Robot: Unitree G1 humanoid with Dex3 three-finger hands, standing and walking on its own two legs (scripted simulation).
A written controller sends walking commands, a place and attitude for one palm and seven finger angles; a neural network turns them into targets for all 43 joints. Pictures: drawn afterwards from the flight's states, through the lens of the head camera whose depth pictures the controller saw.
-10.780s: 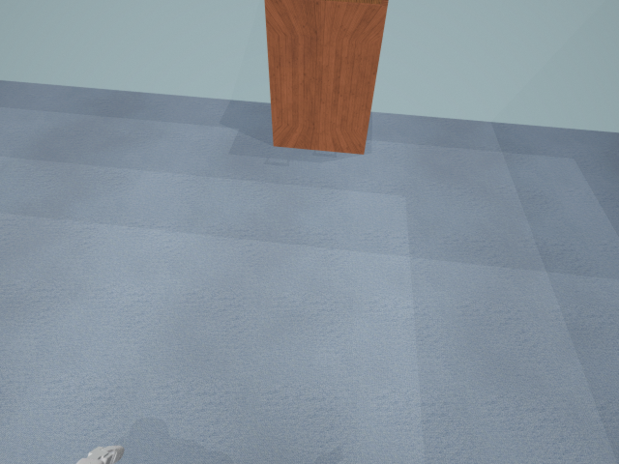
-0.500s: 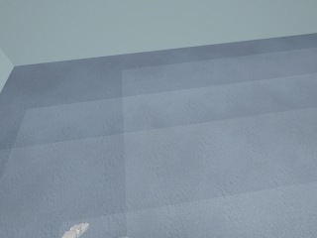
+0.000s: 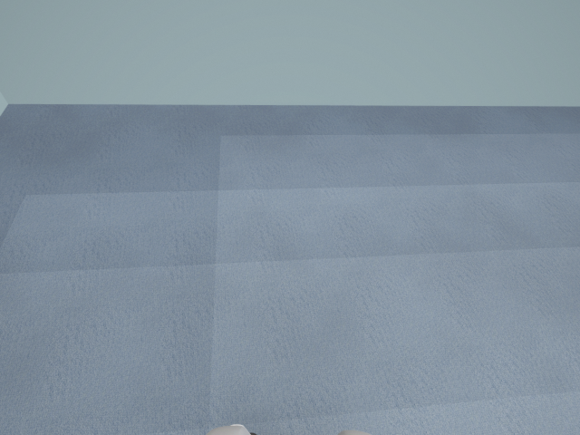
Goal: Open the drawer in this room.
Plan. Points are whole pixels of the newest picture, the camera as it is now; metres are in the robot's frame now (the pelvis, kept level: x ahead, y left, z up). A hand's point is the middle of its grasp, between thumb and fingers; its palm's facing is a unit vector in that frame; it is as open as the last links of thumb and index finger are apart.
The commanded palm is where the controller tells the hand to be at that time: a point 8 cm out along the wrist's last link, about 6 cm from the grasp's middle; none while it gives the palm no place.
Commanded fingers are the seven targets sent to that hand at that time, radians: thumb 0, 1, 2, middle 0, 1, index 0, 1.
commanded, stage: turn to face it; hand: left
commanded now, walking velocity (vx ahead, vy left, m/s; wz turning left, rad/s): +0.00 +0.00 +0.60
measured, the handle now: out of the picture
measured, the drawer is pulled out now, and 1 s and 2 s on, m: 0.00 0.00 0.00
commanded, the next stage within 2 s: none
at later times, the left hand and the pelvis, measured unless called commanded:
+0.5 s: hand out of the picture +0.05 +0.14 -0.13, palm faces +0.29 -0.91 -0.29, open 7.4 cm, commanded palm none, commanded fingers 0.00 0.90 0.90 -0.20 -0.30 -0.20 -0.30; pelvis +0.01 -0.08 +0.01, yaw +19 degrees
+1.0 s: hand out of the picture -0.11 +0.16 -0.17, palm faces +0.62 -0.73 -0.26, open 7.4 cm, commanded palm none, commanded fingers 0.00 0.90 0.90 -0.20 -0.30 -0.20 -0.30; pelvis -0.01 -0.05 +0.01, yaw +37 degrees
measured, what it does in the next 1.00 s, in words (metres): steps on the spot, turning left: right foot, then left foot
